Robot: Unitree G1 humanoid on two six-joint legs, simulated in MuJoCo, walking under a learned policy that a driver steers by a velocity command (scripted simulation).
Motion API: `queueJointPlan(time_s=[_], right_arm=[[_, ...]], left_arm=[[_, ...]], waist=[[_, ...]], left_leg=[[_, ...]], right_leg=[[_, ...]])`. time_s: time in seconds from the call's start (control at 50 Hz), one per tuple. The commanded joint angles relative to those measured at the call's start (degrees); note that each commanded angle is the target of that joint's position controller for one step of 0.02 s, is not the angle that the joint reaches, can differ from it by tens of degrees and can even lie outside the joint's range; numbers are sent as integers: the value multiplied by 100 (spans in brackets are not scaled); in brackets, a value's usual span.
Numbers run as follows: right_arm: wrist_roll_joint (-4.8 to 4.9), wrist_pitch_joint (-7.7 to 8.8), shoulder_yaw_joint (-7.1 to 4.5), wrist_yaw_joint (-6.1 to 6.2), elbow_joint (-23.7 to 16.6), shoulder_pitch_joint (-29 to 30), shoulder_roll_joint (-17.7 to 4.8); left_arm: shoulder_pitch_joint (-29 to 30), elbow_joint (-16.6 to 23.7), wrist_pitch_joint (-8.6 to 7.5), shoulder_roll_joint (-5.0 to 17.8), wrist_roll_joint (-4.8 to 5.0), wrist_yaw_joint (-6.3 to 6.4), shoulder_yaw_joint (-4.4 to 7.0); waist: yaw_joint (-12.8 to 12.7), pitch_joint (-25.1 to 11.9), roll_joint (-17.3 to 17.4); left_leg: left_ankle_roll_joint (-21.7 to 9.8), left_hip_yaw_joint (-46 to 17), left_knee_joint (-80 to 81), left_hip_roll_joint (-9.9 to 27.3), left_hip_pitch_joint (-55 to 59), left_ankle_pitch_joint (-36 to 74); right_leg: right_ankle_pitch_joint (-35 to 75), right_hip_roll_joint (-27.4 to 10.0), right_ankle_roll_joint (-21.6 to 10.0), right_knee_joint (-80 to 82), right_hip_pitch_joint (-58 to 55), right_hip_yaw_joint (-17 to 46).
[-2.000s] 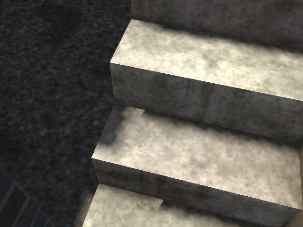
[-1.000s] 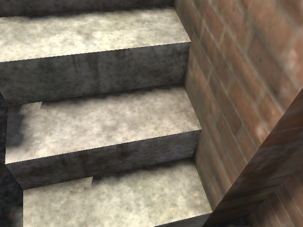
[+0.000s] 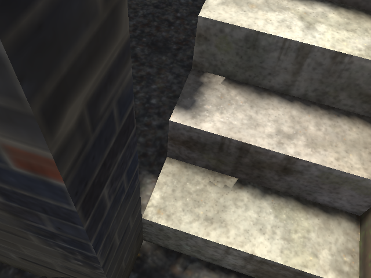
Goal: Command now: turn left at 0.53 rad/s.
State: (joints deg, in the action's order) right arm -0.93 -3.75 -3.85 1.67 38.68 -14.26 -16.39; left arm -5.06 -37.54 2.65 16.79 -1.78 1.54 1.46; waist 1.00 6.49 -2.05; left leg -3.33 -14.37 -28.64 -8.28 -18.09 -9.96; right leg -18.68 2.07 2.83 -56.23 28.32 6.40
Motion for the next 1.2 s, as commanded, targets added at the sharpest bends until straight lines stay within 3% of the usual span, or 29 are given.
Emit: queueJointPlan(time_s=[0.02,0.1,0.12,0.16,0.18,0.2,0.22,0.24,0.28,0.4,0.46,0.48,0.5,0.52,0.54,0.56,0.6,0.72,0.8,0.84,0.88,0.9,0.92,0.94,0.96,1.0,1.04,1.14,1.2], right_arm=[[-77,50,-251,-15,-313,-461,-935],[-171,119,-78,-121,-262,-159,-603],[-181,106,29,-56,-317,-3,-398],[-158,117,75,25,-243,52,-475],[-177,146,56,47,-161,-175,-520],[-210,156,66,70,-184,-395,-390],[-147,156,31,64,-424,-87,-569],[-103,219,-7,144,-403,258,-712],[-55,258,-11,143,-243,147,-575],[-30,352,86,100,-336,610,-391],[145,468,52,194,-219,279,-437],[91,509,-1,264,-232,193,-515],[67,495,-98,327,-168,8,-842],[-53,484,-195,373,-292,146,-1393],[-186,451,-193,369,-384,620,-1430],[-220,473,-71,340,-432,699,-940],[-122,400,60,267,-665,1115,-526],[-127,184,10,253,-480,230,-868],[-167,366,-99,107,-544,605,-1065],[29,505,-167,-93,-412,537,-1084],[158,422,-159,-100,-320,562,-1092],[131,414,-141,-101,-233,469,-1078],[70,386,-84,-86,-188,382,-884],[-98,330,123,-68,-621,557,-291],[-204,269,45,-53,-426,738,-641],[20,292,75,-141,-20,504,-607],[-32,244,142,-168,234,388,-450],[-8,165,85,-247,356,359,-619],[-38,126,62,-221,255,446,-617]], left_arm=[[-35,336,-89,536,76,34,156],[-408,172,-49,536,118,-13,150],[-489,83,7,447,205,-63,146],[-765,-132,10,377,158,-105,155],[-575,-55,-53,547,59,-93,181],[-499,77,-143,928,-17,-89,233],[-377,142,-170,1270,50,-105,325],[-528,12,-248,1126,113,-156,374],[-370,-6,-209,1009,141,-139,418],[-834,20,-58,948,124,-110,611],[-507,222,4,1005,51,-208,658],[-444,279,15,917,120,-223,671],[-567,236,-31,756,217,-194,637],[-889,293,-60,376,277,-202,510],[-822,284,-41,519,180,-161,549],[-725,269,11,832,52,-130,601],[-1155,-39,91,911,81,-200,680],[-259,476,236,566,215,-417,396],[-249,679,411,592,306,-573,382],[-368,668,405,507,275,-489,389],[-644,538,272,491,125,-432,421],[-854,524,144,555,38,-392,443],[-1209,392,-38,940,-117,-264,515],[-1389,462,-125,1804,-44,-143,693],[-1501,438,-154,1365,71,-121,654],[-564,456,-178,461,63,-47,317],[-359,298,-259,-7,3,44,87],[-816,-164,-270,552,9,147,209],[-824,-306,-283,461,21,204,197]], waist=[[222,-1197,1004],[18,-1008,1059],[20,-1030,1099],[-182,-886,762],[-96,-764,277],[32,-840,-805],[-13,-414,-1352],[-148,-176,-916],[-20,-81,-627],[-272,-584,-835],[-28,-746,-1000],[32,-855,-806],[49,-1006,-555],[-134,-1190,545],[-135,-894,1315],[-224,-792,951],[-410,-650,732],[154,-521,1154],[14,-679,1349],[51,-735,1329],[-95,-907,1176],[-321,-930,917],[-538,-1129,-117],[-481,-1170,-1912],[-722,-1616,-863],[-227,-1224,-504],[-154,-1124,-465],[-347,-743,-535],[-342,-422,-492]], left_leg=[[-844,-1411,495,1621,1414,2267],[-618,-1062,836,1425,420,1396],[-558,-1058,948,1418,198,843],[-395,-747,744,1275,-190,277],[-183,-490,264,1037,-218,36],[91,225,-955,436,-383,-887],[351,997,-1375,-49,-549,-1956],[455,979,-2170,165,-491,-1951],[570,999,-2774,226,-500,-1492],[591,868,-1423,101,-758,-1646],[508,813,170,99,242,-1419],[531,872,1002,111,753,-509],[445,576,1531,618,1641,-396],[-9,-675,1710,1983,2432,-1068],[-653,-1462,1827,2801,1685,-537],[-932,-1176,1464,2998,1363,917],[-816,142,894,2338,1254,2674],[-867,1057,591,2370,2003,3674],[-680,1507,450,2489,1778,3628],[-604,1756,279,2529,1743,3214],[-471,2126,-328,2442,1497,3172],[-174,2308,-811,2082,1014,2252],[117,2315,-1744,1746,-130,334],[469,2034,-2822,841,-1537,-2876],[457,1258,-3717,1019,-1433,-2717],[416,1226,-3530,1210,-1006,-1846],[437,1378,-2761,1094,-398,-1339],[308,1355,-2262,786,-506,-1448],[338,1373,-2405,975,-682,-1533]], right_leg=[[-196,-68,1,81,156,-130],[-435,-243,-163,1225,-1273,-296],[-168,-266,-215,1691,-1761,-266],[397,-4,-365,2948,-2571,-515],[441,-194,-458,3372,-2481,-83],[1026,-1258,-702,3893,-2348,1306],[2034,-2029,-1479,4172,-1444,2413],[1503,-1959,-1722,4381,-1074,2674],[1352,-1235,-1428,4031,-1029,1913],[1310,-858,-1289,3704,-2226,2442],[1070,-679,-1078,3519,-1887,2661],[873,-453,-819,3368,-1748,2543],[166,-154,-498,3150,-1111,2196],[-867,333,-208,2268,-109,1521],[-1235,776,-148,617,366,332],[-1237,284,-168,-475,315,184],[-820,149,-116,-1319,200,13],[-617,-76,47,-285,498,-727],[-701,-266,-94,982,-521,-891],[-585,-130,-118,1675,-886,-1287],[-89,-22,-252,2670,-1525,-1328],[398,18,-345,3282,-2061,-1036],[1339,-739,-589,3831,-3101,156],[3570,-2401,-1642,3862,-3154,2429],[4245,-2387,-2003,3615,-3368,1814],[4164,-1702,-1668,3652,-2796,515],[4469,-1351,-1340,3807,-2623,-136],[3575,-1564,-1425,3793,-2784,-376],[2827,-1842,-1582,3992,-2501,-307]])
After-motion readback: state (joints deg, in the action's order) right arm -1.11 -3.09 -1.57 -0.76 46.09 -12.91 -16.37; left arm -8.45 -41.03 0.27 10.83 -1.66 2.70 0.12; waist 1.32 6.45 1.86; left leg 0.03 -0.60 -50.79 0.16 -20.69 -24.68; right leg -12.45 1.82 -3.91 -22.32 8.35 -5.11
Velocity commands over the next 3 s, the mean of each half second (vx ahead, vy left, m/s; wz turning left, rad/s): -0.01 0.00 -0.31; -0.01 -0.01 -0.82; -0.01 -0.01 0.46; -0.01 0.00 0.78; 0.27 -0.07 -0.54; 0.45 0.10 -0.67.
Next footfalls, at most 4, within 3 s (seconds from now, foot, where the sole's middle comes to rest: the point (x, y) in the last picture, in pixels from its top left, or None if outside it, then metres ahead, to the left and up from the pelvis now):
0.18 right None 0.03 -0.14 -0.78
0.50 left None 0.04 0.05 -0.78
0.92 right None -0.07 -0.16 -0.78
1.44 left None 0.02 0.03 -0.78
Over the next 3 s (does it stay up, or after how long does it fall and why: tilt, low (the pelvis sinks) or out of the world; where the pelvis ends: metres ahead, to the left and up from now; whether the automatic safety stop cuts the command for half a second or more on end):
stays up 0.16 -0.15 0.00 its command is cut before an obstacle from the start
